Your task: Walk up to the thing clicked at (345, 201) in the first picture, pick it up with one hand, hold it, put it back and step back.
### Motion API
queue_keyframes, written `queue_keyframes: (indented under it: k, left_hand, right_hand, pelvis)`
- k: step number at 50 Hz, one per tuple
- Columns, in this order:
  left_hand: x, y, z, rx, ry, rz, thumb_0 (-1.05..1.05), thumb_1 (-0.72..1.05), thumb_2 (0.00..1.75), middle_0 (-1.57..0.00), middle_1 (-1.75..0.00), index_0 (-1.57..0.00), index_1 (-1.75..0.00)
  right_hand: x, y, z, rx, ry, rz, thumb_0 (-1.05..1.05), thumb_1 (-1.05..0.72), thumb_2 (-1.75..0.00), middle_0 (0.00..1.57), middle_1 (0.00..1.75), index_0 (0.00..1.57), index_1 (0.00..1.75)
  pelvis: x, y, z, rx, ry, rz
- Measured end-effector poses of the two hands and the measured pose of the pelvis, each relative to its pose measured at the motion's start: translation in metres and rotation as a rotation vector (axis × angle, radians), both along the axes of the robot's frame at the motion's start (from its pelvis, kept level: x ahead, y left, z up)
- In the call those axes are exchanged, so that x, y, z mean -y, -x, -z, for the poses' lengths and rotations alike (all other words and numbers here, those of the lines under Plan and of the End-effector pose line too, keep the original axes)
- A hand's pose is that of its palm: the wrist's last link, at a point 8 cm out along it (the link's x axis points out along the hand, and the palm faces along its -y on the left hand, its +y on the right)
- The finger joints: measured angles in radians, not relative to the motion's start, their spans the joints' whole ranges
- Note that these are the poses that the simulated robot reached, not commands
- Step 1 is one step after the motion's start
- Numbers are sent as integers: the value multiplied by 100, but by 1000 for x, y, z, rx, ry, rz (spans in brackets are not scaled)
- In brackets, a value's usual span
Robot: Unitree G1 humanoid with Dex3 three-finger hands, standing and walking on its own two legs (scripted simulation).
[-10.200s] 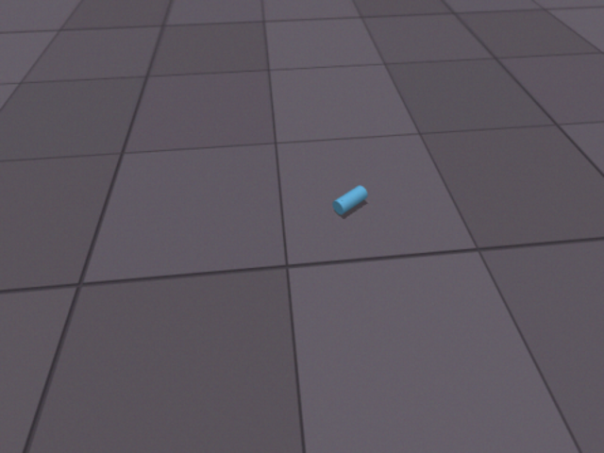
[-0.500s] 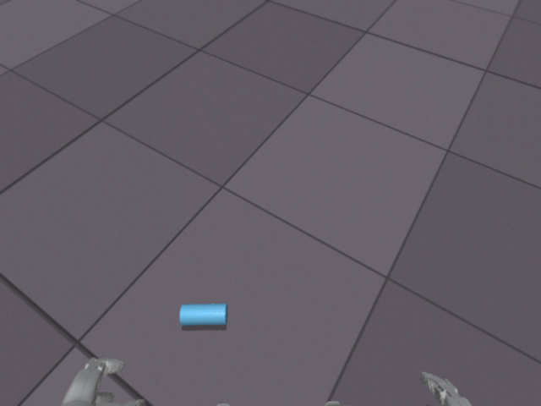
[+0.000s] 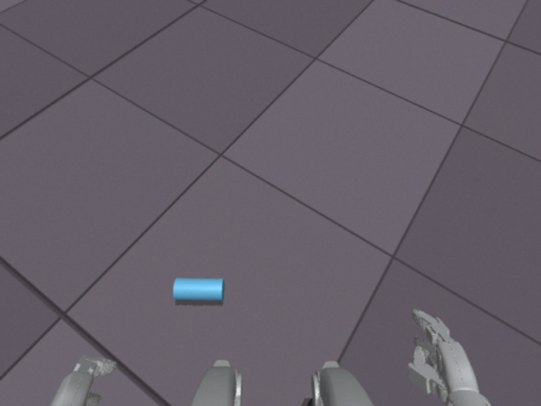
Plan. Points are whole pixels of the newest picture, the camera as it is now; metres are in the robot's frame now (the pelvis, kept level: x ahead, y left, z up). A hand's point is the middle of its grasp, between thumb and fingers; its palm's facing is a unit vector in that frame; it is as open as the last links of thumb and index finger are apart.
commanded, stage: rise first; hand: left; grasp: from above
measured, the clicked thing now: (199, 288) +0.47 +0.23 -0.65
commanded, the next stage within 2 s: none
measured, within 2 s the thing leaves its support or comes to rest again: neither
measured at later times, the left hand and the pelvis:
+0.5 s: hand (143, 344) +0.26 +0.28 -0.33, palm faces -0.48 -0.40 -0.78, open 14.1 cm; pelvis -0.06 -0.01 -0.19, yaw -2 degrees
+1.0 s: hand (164, 311) +0.35 +0.28 -0.45, palm faces -0.49 -0.06 -0.87, open 14.1 cm; pelvis -0.09 +0.00 -0.30, yaw -5 degrees
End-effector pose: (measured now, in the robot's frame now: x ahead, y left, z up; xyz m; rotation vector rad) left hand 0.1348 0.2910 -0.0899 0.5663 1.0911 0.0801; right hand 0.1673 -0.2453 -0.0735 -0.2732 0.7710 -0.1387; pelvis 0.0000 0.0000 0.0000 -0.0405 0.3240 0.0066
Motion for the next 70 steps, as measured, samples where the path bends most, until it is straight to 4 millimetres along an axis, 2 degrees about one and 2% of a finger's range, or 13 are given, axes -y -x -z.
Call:
queue_keyframes:
  k: [3,7,11,17,21,26,32,40,44,48,54,70]
  left_hand:
    - [-2,-5,13,-6,-28,41,0,-57,98,-9,-107,-10,-106]
    - [-7,-19,44,-2,-81,127,0,-58,98,-9,-106,-10,-106]
    - [-9,-43,81,40,-137,247,0,-57,98,-10,-105,-10,-105]
    - [-8,-85,132,133,-245,413,-1,-57,99,-10,-106,-10,-106]
    - [-9,-109,162,166,-316,501,0,-56,100,-10,-106,-10,-106]
    - [-7,-136,197,185,-380,612,0,-56,101,-10,-106,-10,-107]
    - [0,-167,233,230,-439,740,0,-53,101,-10,-106,-10,-106]
    - [8,-196,270,263,-500,856,0,-51,103,-8,-105,-9,-104]
    - [10,-207,286,274,-524,899,0,-51,103,-7,-103,-8,-102]
    - [10,-219,298,284,-547,937,0,-52,104,-8,-100,-8,-100]
    - [10,-235,313,292,-576,986,0,-52,103,-9,-97,-9,-97]
    - [12,-258,348,311,-595,1026,0,-47,97,-13,-93,-13,-92]
  right_hand:
    - [-2,-1,11,11,0,-15,1,-94,-91,20,30,21,30]
    - [0,0,37,13,3,-41,1,-94,-91,20,30,21,30]
    - [7,5,76,-13,14,-61,1,-93,-90,20,30,21,30]
    - [19,22,146,-95,20,-51,1,-93,-90,20,30,21,30]
    - [25,43,193,-167,12,-31,1,-92,-90,20,30,21,30]
    - [29,81,244,-275,4,-9,1,-93,-90,20,30,21,30]
    - [33,135,286,-408,11,36,1,-91,-90,20,30,21,30]
    - [36,195,312,-546,37,109,1,-89,-89,20,30,21,30]
    - [36,214,318,-598,52,131,1,-89,-89,20,30,21,30]
    - [35,225,323,-633,66,142,1,-89,-90,20,30,21,30]
    - [32,228,331,-662,80,135,1,-90,-90,20,30,21,30]
    - [23,207,351,-675,85,73,1,-91,-90,20,30,21,30]
  pelvis:
    - [0,4,11,-27,2,-1]
    - [1,11,36,-81,2,1]
    - [1,20,71,-143,0,5]
    - [3,37,127,-219,1,13]
    - [4,50,161,-252,5,20]
    - [6,66,200,-272,9,26]
    - [5,81,239,-271,21,34]
    - [2,92,275,-261,40,45]
    - [0,93,288,-258,50,48]
    - [-2,93,299,-258,58,50]
    - [-5,91,312,-264,70,53]
    - [-8,83,332,-280,88,62]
